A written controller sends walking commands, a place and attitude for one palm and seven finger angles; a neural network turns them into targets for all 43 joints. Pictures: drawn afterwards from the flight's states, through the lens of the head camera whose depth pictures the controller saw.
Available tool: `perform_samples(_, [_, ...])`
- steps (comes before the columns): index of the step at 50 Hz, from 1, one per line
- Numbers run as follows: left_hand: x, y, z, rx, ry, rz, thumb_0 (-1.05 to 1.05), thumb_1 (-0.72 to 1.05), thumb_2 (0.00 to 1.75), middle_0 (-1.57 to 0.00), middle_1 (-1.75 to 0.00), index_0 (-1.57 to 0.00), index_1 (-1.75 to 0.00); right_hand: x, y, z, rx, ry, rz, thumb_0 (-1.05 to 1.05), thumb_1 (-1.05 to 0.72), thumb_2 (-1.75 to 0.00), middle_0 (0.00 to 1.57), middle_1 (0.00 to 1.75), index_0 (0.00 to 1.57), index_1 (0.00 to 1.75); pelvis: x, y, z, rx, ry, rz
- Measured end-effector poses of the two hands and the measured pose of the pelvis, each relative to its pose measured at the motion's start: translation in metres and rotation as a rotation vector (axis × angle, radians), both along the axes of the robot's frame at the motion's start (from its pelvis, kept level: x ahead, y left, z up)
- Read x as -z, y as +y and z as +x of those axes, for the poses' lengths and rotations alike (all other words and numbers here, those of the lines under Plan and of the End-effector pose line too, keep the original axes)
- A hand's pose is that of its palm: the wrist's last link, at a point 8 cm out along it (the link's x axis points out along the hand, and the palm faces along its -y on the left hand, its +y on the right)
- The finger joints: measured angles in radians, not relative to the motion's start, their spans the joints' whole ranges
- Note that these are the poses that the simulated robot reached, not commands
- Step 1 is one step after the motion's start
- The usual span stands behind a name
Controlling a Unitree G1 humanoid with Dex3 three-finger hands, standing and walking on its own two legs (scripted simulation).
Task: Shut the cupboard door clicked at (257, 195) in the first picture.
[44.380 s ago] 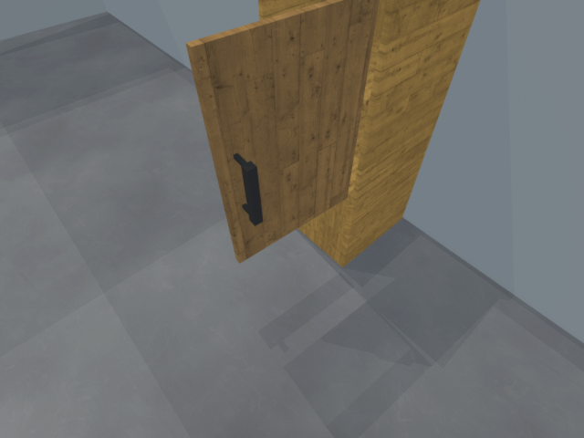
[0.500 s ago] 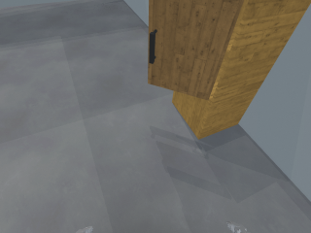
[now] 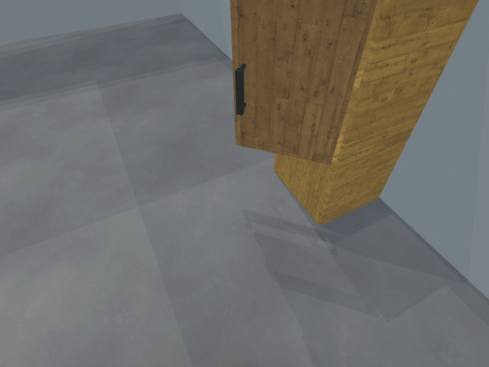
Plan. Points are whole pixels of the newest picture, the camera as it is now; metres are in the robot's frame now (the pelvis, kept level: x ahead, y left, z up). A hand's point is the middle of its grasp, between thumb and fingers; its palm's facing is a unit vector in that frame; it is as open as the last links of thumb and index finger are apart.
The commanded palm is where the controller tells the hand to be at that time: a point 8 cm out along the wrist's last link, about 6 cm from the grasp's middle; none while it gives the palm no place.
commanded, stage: let the arm hang, fingers relaxed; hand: left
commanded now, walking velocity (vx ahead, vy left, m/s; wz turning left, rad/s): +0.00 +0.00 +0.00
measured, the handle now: (241, 89) +1.00 +0.06 -0.07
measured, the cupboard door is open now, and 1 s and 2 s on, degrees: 44 44 44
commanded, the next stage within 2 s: look to check the result in 0.32 s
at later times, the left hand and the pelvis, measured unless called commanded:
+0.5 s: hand out of the picture -0.04 +0.17 -0.18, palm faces +0.03 -0.99 -0.16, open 7.4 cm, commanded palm none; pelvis +0.00 +0.02 +0.00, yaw -1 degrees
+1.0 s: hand out of the picture +0.01 +0.19 -0.18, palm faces +0.01 -0.98 -0.20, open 7.4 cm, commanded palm none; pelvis +0.01 +0.01 +0.00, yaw -1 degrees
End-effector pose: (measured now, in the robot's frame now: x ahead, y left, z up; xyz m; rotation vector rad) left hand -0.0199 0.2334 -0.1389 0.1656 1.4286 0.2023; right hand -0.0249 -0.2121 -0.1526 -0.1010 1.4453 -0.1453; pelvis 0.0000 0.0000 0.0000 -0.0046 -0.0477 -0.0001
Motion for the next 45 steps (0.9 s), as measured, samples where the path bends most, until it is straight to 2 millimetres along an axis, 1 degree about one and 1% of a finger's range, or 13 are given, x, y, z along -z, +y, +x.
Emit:
perform_samples(5, [0.006,-0.010,-0.006,0.000,0.021,-0.042,0.00,0.91,0.90,-0.20,-0.30,-0.20,-0.30,-0.002,0.011,-0.014,0.021,0.027,0.005,0.01,-0.91,-0.90,0.20,0.30,0.20,0.30,0.000,0.004,-0.001,0.006,0.000,0.001])
perform_samples(11, [0.011,-0.022,-0.012,-0.002,0.040,-0.086,0.00,0.90,0.90,-0.20,-0.30,-0.20,-0.30,-0.003,0.019,-0.019,0.037,0.037,0.001,0.01,-0.91,-0.90,0.20,0.30,0.20,0.30,0.000,0.010,-0.002,0.010,0.007,0.002])
perform_samples(17, [0.013,-0.024,-0.017,-0.006,0.057,-0.100,0.00,0.90,0.90,-0.20,-0.30,-0.20,-0.30,-0.004,0.025,-0.016,0.045,0.027,-0.002,0.01,-0.91,-0.90,0.20,0.30,0.20,0.30,0.000,0.014,-0.002,0.014,0.013,0.002])
perform_samples(25, [0.010,-0.014,-0.019,-0.004,0.073,-0.077,0.00,0.90,0.90,-0.20,-0.30,-0.20,-0.30,-0.003,0.028,-0.005,0.045,0.004,0.001,0.01,-0.91,-0.90,0.20,0.30,0.20,0.30,0.001,0.017,0.001,0.020,0.021,0.004])
perform_samples(34, [0.007,-0.002,-0.010,0.006,0.068,-0.047,0.00,0.91,0.90,-0.20,-0.30,-0.20,-0.30,-0.002,0.022,0.005,0.042,-0.004,-0.006,0.01,-0.91,-0.90,0.20,0.30,0.20,0.30,0.001,0.018,0.006,0.023,0.026,0.006])
perform_samples(45, [0.007,0.001,0.016,0.023,0.018,-0.035,0.00,0.91,0.90,-0.20,-0.30,-0.20,-0.30,-0.004,0.009,0.019,0.031,-0.024,-0.028,0.01,-0.91,-0.90,0.20,0.30,0.20,0.30,0.000,0.014,0.011,0.022,0.023,0.008])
